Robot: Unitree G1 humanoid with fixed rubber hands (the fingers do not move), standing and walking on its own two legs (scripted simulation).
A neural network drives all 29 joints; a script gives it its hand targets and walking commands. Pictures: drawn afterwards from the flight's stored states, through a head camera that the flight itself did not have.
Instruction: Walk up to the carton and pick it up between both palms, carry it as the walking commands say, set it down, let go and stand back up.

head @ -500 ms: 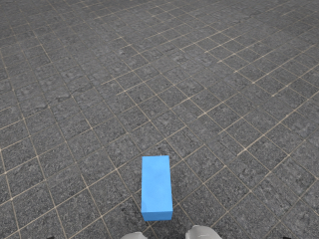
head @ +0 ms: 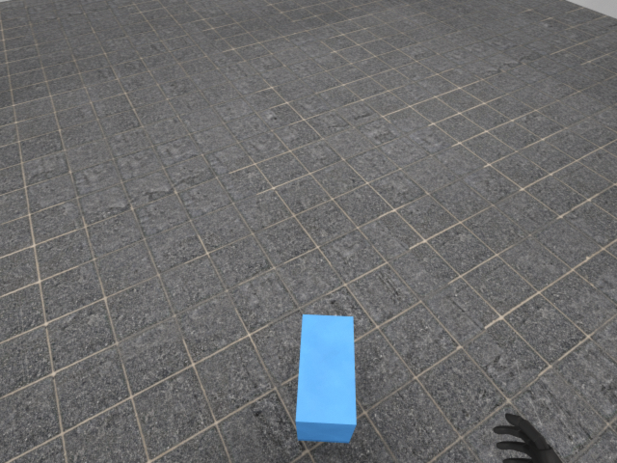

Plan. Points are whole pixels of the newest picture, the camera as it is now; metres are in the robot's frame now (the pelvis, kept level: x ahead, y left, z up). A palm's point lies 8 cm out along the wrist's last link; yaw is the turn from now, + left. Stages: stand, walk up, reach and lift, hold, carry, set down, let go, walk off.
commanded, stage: walk up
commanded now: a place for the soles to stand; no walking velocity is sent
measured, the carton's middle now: (325, 378) +0.43 -0.02 -0.64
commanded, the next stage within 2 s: none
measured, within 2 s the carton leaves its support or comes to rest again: neither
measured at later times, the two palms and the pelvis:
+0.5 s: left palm out of the picture +0.09 +0.29 -0.09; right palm out of the picture +0.09 -0.31 -0.10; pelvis +0.00 -0.01 +0.02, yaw -1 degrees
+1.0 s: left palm out of the picture +0.06 +0.37 -0.10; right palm out of the picture +0.04 -0.25 -0.12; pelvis -0.02 +0.06 +0.00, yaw -3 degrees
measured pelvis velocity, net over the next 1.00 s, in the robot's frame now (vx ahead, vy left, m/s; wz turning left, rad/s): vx -0.02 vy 0.06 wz -0.06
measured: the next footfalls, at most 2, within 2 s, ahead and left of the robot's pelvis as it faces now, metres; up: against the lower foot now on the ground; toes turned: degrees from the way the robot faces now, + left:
right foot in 0.96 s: +0.03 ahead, -0.06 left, +0.00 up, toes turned -5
right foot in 1.98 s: +0.04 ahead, -0.14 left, +0.00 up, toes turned +3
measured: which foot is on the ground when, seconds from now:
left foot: down 0.00-1.00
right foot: down 0.00-0.70, up 0.72-0.94, down 0.96-1.00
